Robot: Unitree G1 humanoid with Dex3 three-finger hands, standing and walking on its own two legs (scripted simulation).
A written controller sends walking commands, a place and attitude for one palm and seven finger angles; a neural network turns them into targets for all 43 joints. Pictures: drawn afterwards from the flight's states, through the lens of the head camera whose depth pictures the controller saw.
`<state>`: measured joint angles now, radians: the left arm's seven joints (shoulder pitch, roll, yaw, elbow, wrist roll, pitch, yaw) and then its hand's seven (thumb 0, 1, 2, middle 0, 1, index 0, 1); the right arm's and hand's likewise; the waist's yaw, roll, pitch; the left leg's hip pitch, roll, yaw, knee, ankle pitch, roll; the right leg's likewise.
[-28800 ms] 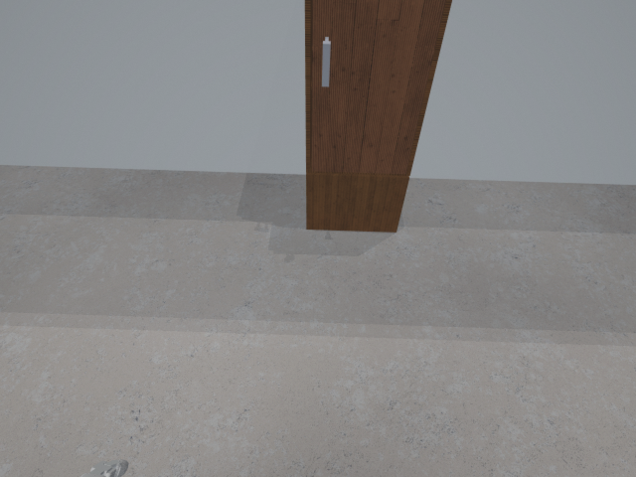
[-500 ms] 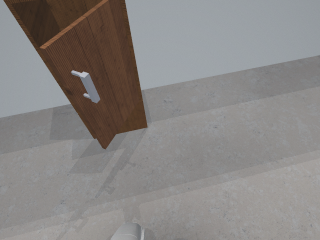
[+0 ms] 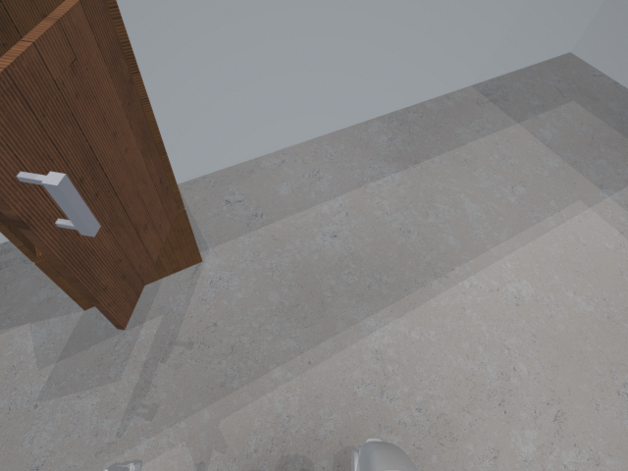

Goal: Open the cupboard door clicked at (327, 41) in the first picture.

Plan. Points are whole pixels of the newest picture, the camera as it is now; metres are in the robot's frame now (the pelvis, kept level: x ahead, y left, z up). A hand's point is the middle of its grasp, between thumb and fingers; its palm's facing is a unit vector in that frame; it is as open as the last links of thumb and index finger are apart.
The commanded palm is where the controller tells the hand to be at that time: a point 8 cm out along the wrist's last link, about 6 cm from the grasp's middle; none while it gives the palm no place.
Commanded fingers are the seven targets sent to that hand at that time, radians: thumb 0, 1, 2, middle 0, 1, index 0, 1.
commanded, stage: walk to a spot facing it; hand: left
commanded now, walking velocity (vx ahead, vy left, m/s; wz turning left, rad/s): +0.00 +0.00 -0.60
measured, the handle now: (60, 204) +0.43 +0.42 -0.01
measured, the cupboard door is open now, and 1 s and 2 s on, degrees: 52 52 52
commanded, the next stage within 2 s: turn to face it in 1.82 s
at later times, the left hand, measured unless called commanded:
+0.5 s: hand (223, 455) +0.15 +0.13 -0.16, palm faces -0.24 -0.95 -0.20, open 7.4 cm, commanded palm none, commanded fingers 0.00 0.90 0.90 -0.20 -0.30 -0.20 -0.30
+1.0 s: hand (346, 278) +0.45 -0.03 -0.17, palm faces -0.62 -0.77 -0.17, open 7.4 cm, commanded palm none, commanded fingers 0.00 0.90 0.90 -0.20 -0.30 -0.20 -0.30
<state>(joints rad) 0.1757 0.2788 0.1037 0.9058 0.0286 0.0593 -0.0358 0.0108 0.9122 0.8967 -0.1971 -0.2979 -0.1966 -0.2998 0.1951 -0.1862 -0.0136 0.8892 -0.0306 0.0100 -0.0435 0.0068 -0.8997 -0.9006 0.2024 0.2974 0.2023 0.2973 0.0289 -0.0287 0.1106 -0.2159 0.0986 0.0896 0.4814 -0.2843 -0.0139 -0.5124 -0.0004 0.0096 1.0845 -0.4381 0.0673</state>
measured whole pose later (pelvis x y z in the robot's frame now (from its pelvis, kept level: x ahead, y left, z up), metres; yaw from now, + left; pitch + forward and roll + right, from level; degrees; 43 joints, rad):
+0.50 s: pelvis +0.06 -0.04 +0.00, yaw -16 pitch +2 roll +0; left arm 0.28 0.19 0.06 0.94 0.03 -0.01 -0.03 0.01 0.91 0.90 -0.20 -0.30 -0.20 -0.30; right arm 0.19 -0.23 -0.06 0.90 -0.02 0.02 0.01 0.01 -0.90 -0.90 0.20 0.30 0.20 0.30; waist 0.01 0.00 0.04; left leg -0.47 0.07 0.03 0.85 -0.35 -0.07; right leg -0.19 0.05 0.09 0.43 -0.27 -0.04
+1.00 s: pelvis +0.23 -0.10 -0.01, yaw -35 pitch +2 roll +0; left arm 0.06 0.22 0.07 0.92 0.03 0.02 -0.06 0.01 0.91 0.90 -0.19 -0.30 -0.19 -0.30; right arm 0.50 -0.16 -0.01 1.05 -0.04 -0.05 -0.03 0.01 -0.90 -0.90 0.20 0.30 0.20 0.30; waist -0.07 0.00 0.09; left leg 0.07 0.09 0.30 0.35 -0.43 -0.05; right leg -0.59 -0.04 -0.12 0.76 -0.19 -0.05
